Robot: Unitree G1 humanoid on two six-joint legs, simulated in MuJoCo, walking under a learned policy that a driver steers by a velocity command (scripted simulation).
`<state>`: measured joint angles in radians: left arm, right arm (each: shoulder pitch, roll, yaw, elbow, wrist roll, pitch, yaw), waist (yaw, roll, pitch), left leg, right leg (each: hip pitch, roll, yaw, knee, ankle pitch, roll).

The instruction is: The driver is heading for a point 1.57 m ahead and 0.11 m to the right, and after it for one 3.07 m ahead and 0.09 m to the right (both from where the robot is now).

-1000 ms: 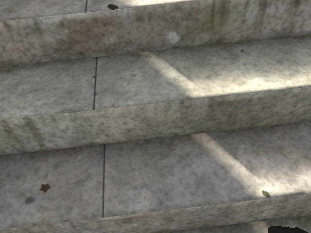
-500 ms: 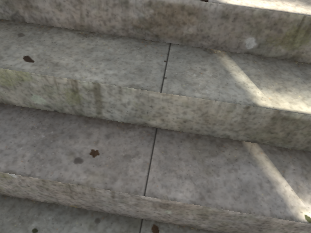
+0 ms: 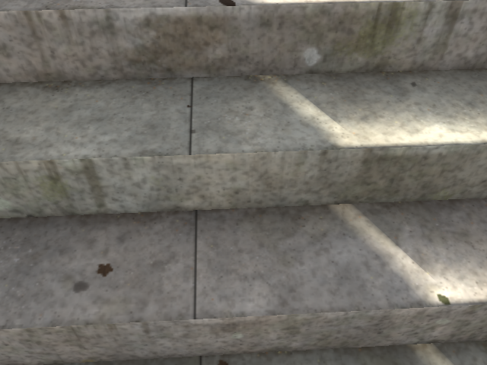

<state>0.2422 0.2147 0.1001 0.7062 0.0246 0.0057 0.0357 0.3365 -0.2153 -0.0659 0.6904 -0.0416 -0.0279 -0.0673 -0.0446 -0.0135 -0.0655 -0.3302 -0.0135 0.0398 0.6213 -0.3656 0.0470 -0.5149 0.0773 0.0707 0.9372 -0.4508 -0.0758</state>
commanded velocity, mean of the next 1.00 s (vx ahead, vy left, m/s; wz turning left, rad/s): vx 0.27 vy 0.00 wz -0.07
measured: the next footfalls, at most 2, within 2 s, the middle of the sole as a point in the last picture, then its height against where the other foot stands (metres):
right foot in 0.42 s outside the picture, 0.18 m higher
left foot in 1.04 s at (317, 277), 0.19 m higher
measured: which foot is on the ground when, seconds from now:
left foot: down 0.00-0.42, up 0.44-1.00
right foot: up 0.00-0.40, down 0.42-1.00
